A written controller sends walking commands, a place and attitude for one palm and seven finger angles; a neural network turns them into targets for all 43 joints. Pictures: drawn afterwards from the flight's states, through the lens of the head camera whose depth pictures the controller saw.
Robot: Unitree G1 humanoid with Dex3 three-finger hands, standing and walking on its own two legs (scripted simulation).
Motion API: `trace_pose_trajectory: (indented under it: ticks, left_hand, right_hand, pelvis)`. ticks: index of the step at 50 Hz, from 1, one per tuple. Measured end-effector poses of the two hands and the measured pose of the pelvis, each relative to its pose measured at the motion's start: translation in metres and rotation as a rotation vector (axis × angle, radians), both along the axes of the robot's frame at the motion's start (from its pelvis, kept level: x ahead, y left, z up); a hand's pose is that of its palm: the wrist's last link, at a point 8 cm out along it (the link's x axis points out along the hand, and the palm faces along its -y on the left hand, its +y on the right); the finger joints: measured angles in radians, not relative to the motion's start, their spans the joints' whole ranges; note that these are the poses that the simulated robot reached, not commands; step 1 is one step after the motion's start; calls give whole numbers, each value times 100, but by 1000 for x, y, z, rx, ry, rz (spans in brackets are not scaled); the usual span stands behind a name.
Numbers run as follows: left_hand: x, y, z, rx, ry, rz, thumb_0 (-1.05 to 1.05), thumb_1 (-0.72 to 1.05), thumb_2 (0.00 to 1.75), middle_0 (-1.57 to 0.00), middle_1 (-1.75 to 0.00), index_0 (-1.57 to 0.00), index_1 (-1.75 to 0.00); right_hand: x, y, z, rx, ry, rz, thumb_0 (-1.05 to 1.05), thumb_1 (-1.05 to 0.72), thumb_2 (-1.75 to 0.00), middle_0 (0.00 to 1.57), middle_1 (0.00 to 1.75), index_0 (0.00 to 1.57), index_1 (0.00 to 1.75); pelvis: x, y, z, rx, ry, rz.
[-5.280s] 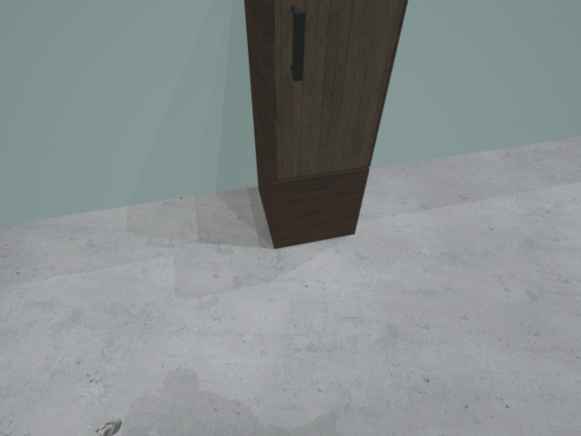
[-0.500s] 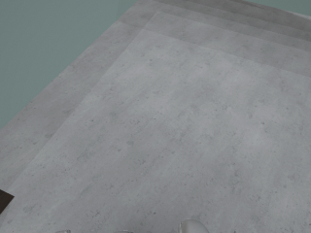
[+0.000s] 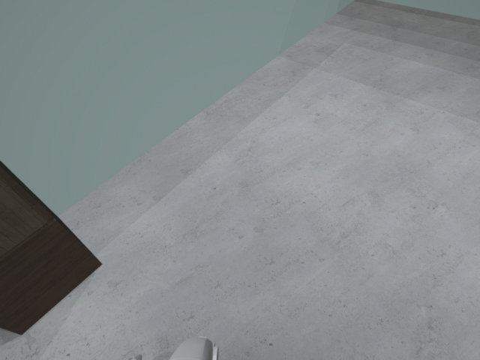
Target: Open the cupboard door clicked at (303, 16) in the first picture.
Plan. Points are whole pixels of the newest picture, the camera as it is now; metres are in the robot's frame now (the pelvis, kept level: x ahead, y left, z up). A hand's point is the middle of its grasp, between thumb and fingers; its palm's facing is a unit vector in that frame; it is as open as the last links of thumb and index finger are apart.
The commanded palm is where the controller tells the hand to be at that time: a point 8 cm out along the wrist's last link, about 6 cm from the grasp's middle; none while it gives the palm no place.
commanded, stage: turn to face it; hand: left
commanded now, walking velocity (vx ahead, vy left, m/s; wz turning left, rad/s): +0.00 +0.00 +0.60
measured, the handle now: out of the picture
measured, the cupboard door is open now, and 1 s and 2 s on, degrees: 0 0 0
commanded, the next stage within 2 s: take the last steps up to it in 1.44 s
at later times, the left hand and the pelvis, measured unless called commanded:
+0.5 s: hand out of the picture -0.01 +0.28 -0.17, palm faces +0.33 -0.91 -0.26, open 7.4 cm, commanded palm none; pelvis -0.02 +0.04 +0.00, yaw +18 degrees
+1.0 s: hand out of the picture -0.07 +0.21 -0.15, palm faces +0.57 -0.78 -0.28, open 7.4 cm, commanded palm none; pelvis -0.02 +0.00 +0.00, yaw +36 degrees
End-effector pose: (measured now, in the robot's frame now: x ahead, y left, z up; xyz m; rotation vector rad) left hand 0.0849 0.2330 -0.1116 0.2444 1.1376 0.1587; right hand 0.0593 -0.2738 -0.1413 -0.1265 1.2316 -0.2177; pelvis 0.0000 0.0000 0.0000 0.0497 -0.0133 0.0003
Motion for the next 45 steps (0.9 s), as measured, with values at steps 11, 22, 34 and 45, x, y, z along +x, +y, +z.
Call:
trace_pose_trajectory:
  ticks: [11, 22, 34, 45]
  left_hand:
    - [-95, 41, -28, -23, 124, 221, 1, 90, 90, -20, -30, -21, -30]
    - [-127, 85, -32, -32, 128, 360, 1, 91, 90, -20, -30, -20, -30]
    - [-87, 60, -8, 16, -69, 401, 1, 91, 90, -20, -30, -20, -30]
    - [-145, 15, 4, 29, -31, 543, 1, 90, 90, -20, -30, -21, -30]
  right_hand:
    - [68, 46, 5, -35, -17, 251, 1, -91, -90, 20, 30, 20, 30]
    - [91, 101, 23, -57, -83, 394, 0, -91, -90, 20, 30, 21, 30]
    - [80, 75, -2, -9, 8, 439, 1, -90, -90, 20, 30, 21, 30]
    - [102, 61, -6, 2, 53, 556, 1, -91, -90, 20, 30, 20, 30]
  pelvis:
    - [-9, 19, -10, -26, 12, 156]
    - [-17, 42, -6, -67, 8, 274]
    - [-15, 12, -10, -51, 14, 413]
    - [-16, -7, -2, -8, -14, 569]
